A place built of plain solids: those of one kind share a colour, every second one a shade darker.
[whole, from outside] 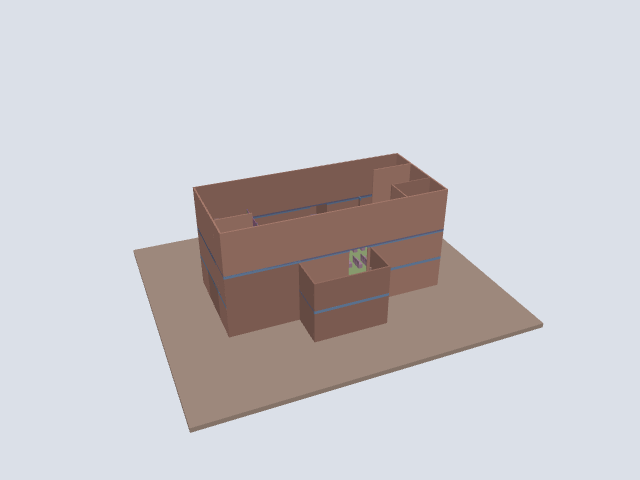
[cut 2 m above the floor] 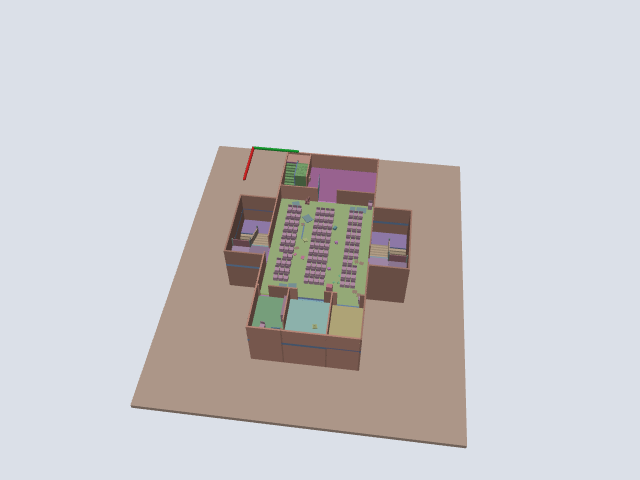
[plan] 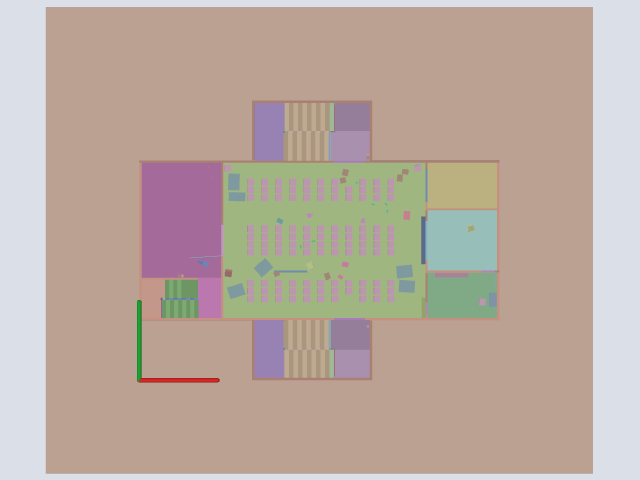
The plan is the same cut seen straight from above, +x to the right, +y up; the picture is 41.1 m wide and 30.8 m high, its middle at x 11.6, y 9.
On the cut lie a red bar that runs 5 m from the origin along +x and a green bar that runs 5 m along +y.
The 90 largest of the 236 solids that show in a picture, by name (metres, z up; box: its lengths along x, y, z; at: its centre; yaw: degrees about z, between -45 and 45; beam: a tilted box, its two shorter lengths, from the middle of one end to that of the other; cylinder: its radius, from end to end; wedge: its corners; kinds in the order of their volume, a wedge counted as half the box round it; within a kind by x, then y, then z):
{
 "under_1": {"box": [35.12, 29.95, 0.5], "at": [11.56, 8.97, -0.33]},
 "pilgrims_stair_1": {"box": [0.61, 1.8, 1.74], "at": [9.59, 1.06, 0.57]},
 "pilgrims_stair_2": {"box": [0.61, 1.8, 1.74], "at": [9.59, 16.89, 0.57]},
 "pilgrims_stair_3": {"box": [0.9, 1.8, 1.58], "at": [9.74, 1.06, 0.49]},
 "pilgrims_stair_4": {"box": [0.9, 1.8, 1.58], "at": [9.74, 16.89, 0.49]},
 "pilgrims_stair_5": {"box": [1.19, 1.8, 1.42], "at": [9.88, 1.06, 0.41]},
 "pilgrims_stair_6": {"box": [1.19, 1.8, 1.42], "at": [9.88, 16.89, 0.41]},
 "pilgrims_stair_7": {"box": [1.48, 1.8, 1.26], "at": [10.03, 1.06, 0.33]},
 "pilgrims_stair_8": {"box": [1.48, 1.8, 1.26], "at": [10.03, 16.89, 0.33]},
 "pilgrims_stair_9": {"box": [1.77, 1.8, 1.1], "at": [10.17, 1.06, 0.25]},
 "pilgrims_stair_10": {"box": [1.77, 1.8, 1.1], "at": [10.17, 16.89, 0.25]},
 "pilgrims_stair_11": {"box": [2.06, 1.8, 0.94], "at": [10.32, 1.06, 0.17]},
 "pilgrims_stair_12": {"box": [2.06, 1.8, 0.94], "at": [10.32, 16.89, 0.17]},
 "pilgrims_stair_13": {"box": [2.35, 1.8, 0.78], "at": [10.46, 1.06, 0.09]},
 "pilgrims_stair_14": {"box": [2.35, 1.8, 0.78], "at": [10.46, 16.89, 0.09]},
 "pilgrims_stair_15": {"box": [2.64, 1.8, 0.62], "at": [10.61, 1.06, 0.01]},
 "pilgrims_stair_16": {"box": [2.64, 1.8, 0.62], "at": [10.61, 16.89, 0.01]},
 "pilgrims_stair_17": {"box": [2.93, 1.8, 2.21], "at": [10.73, 2.97, 0.81]},
 "pilgrims_stair_18": {"box": [2.93, 1.8, 2.21], "at": [10.73, 14.98, 0.81]},
 "pilgrims_stair_19": {"box": [2.93, 1.8, 0.46], "at": [10.75, 1.06, -0.07]},
 "pilgrims_stair_20": {"box": [2.93, 1.8, 0.46], "at": [10.75, 16.89, -0.07]},
 "pilgrims_stair_21": {"box": [2.64, 1.8, 2.37], "at": [10.87, 2.97, 0.89]},
 "pilgrims_stair_22": {"box": [2.64, 1.8, 2.37], "at": [10.87, 14.98, 0.89]},
 "pilgrims_stair_23": {"box": [2.35, 1.8, 2.53], "at": [11.02, 2.97, 0.97]},
 "pilgrims_stair_24": {"box": [2.35, 1.8, 2.53], "at": [11.02, 14.98, 0.97]},
 "pilgrims_stair_25": {"box": [2.06, 1.8, 2.69], "at": [11.16, 2.97, 1.05]},
 "pilgrims_stair_26": {"box": [2.06, 1.8, 2.69], "at": [11.16, 14.98, 1.05]},
 "pilgrims_stair_27": {"box": [1.77, 1.8, 2.85], "at": [11.31, 2.97, 1.13]},
 "pilgrims_stair_28": {"box": [1.77, 1.8, 2.85], "at": [11.31, 14.98, 1.13]},
 "pilgrims_stair_29": {"box": [1.48, 1.8, 3.01], "at": [11.45, 2.97, 1.21]},
 "pilgrims_stair_30": {"box": [1.48, 1.8, 3.01], "at": [11.45, 14.98, 1.21]},
 "pilgrims_stair_31": {"box": [1.19, 1.8, 3.17], "at": [11.6, 2.97, 1.29]},
 "pilgrims_stair_32": {"box": [1.19, 1.8, 3.17], "at": [11.6, 14.98, 1.29]},
 "pilgrims_stair_33": {"box": [0.9, 1.8, 3.33], "at": [11.74, 2.97, 1.37]},
 "pilgrims_stair_34": {"box": [0.9, 1.8, 3.33], "at": [11.74, 14.98, 1.37]},
 "pilgrims_stair_35": {"box": [0.61, 1.8, 3.49], "at": [11.89, 2.97, 1.45]},
 "pilgrims_stair_36": {"box": [0.61, 1.8, 3.49], "at": [11.89, 14.98, 1.45]},
 "pilgrims_stair_37": {"box": [0.32, 1.8, 3.65], "at": [12.03, 2.97, 1.52]},
 "pilgrims_stair_38": {"box": [0.32, 1.8, 3.65], "at": [12.03, 14.98, 1.52]},
 "wall_1": {"box": [0.16, 2.45, 7.74], "at": [0.08, 5.22, 7.38]},
 "wall_2": {"box": [0.16, 2.91, 3.51], "at": [0.08, 5.45, 1.46]},
 "wall_3": {"box": [0.16, 3.88, 3.51], "at": [0.08, 8.97, 1.46]},
 "wall_4": {"box": [0.16, 7.37, 7.74], "at": [0.08, 10.27, 7.38]},
 "wall_5": {"box": [0.16, 2.91, 3.51], "at": [0.08, 12.5, 1.46]},
 "wall_6": {"box": [3.77, 0.13, 7.74], "at": [1.89, 6.51, 7.38]},
 "wall_7": {"box": [7.39, 0.031, 6.81], "at": [3.69, 3.85, 3.1]},
 "wall_8": {"box": [7.39, 0.031, 6.81], "at": [3.69, 14.1, 3.1]},
 "wall_9": {"box": [0.13, 3.97, 3.0], "at": [5.33, 5.99, 5.01]},
 "wall_10": {"box": [0.13, 3.98, 3.0], "at": [5.33, 11.96, 5.01]},
 "wall_11": {"box": [12.49, 0.13, 3.0], "at": [6.25, 3.94, 5.01]},
 "wall_12": {"box": [12.49, 0.13, 3.0], "at": [6.25, 14.02, 5.01]},
 "wall_13": {"box": [0.16, 3.68, 6.81], "at": [7.31, 2.0, 3.1]},
 "wall_14": {"box": [0.16, 3.68, 6.81], "at": [7.31, 15.95, 3.1]},
 "wall_15": {"box": [7.72, 0.16, 6.81], "at": [11.09, 0.08, 3.1]},
 "wall_16": {"box": [7.72, 0.16, 6.81], "at": [11.09, 17.87, 3.1]},
 "wall_17": {"box": [23.12, 0.16, 4.44], "at": [11.56, 3.92, 9.03]},
 "wall_18": {"box": [23.12, 0.16, 4.44], "at": [11.56, 14.03, 9.03]},
 "wall_19": {"box": [0.16, 3.68, 6.81], "at": [14.87, 2.0, 3.1]},
 "wall_20": {"box": [0.16, 3.68, 6.81], "at": [14.87, 15.95, 3.1]},
 "wall_21": {"box": [0.13, 2.91, 4.44], "at": [18.57, 5.45, 9.03]},
 "wall_22": {"box": [8.63, 0.13, 3.0], "at": [18.8, 3.94, 5.01]},
 "wall_23": {"box": [8.63, 0.13, 3.0], "at": [18.8, 14.02, 5.01]},
 "wall_24": {"box": [8.33, 0.16, 3.51], "at": [18.95, 3.92, 1.46]},
 "wall_25": {"box": [4.75, 0.13, 3.0], "at": [20.75, 10.98, 5.01]},
 "wall_26": {"box": [4.62, 0.13, 4.44], "at": [20.81, 6.97, 9.03]},
 "wall_27": {"box": [4.62, 0.13, 4.44], "at": [20.81, 10.98, 9.03]},
 "wall_28": {"box": [0.16, 2.91, 11.55], "at": [23.04, 5.45, 5.47]},
 "wall_29": {"box": [0.16, 3.88, 11.55], "at": [23.04, 8.97, 5.47]},
 "wall_30": {"box": [0.16, 2.91, 11.55], "at": [23.04, 12.5, 5.47]},
 "gallery_stair_1": {"box": [1.07, 1.17, 1.2], "at": [1.96, 4.58, 3.95]},
 "gallery_stair_2": {"box": [1.33, 1.17, 1.03], "at": [2.09, 4.58, 3.86]},
 "gallery_stair_3": {"box": [1.59, 1.17, 0.85], "at": [2.22, 4.58, 3.78]},
 "gallery_stair_4": {"box": [1.85, 1.17, 0.68], "at": [2.35, 4.58, 3.69]},
 "gallery_stair_5": {"box": [2.11, 1.17, 2.07], "at": [2.72, 5.87, 4.38]},
 "gallery_stair_6": {"box": [1.85, 1.17, 2.24], "at": [2.85, 5.87, 4.47]},
 "gallery_stair_7": {"box": [1.59, 1.17, 2.42], "at": [2.98, 5.87, 4.56]},
 "gallery_stair_8": {"box": [1.33, 1.17, 2.59], "at": [3.11, 5.87, 4.64]},
 "gallery_stair_9": {"box": [1.07, 1.17, 2.77], "at": [3.24, 5.87, 4.73]},
 "gallery_stair_10": {"box": [0.55, 1.17, 3.11], "at": [3.5, 5.87, 4.91]},
 "pilgrims_stair_landing_1": {"box": [1.9, 3.71, 2.05], "at": [8.34, 2.01, 0.73]},
 "pilgrims_stair_landing_2": {"box": [1.9, 3.71, 2.05], "at": [8.34, 15.94, 0.73]},
 "upper_floor_nave_1": {"box": [12.97, 9.95, 0.16], "at": [11.88, 8.97, 3.43]},
 "floor_crypt_1": {"box": [2.6, 3.71, 0.5], "at": [13.49, 2.02, -0.25]},
 "floor_crypt_2": {"box": [2.6, 3.71, 0.5], "at": [13.49, 15.94, -0.25]},
 "upper_floor_sanctuary_1": {"box": [4.46, 3.88, 0.45], "at": [20.73, 8.97, 3.57]},
 "gallery_stair_landing_1": {"box": [1.27, 1.28, 1.9], "at": [0.79, 4.64, 4.3]},
 "gallery_stair_landing_2": {"box": [1.53, 1.17, 1.9], "at": [0.92, 5.87, 4.3]},
 "upper_floor_narthex_1": {"box": [5.11, 7.37, 0.16], "at": [2.71, 10.27, 3.43]},
 "upper_floor_sacristy_1": {"box": [4.46, 2.91, 0.45], "at": [20.73, 5.45, 3.57]},
 "upper_floor_side_chapel_1": {"box": [4.46, 2.91, 0.16], "at": [20.73, 12.5, 3.43]}
}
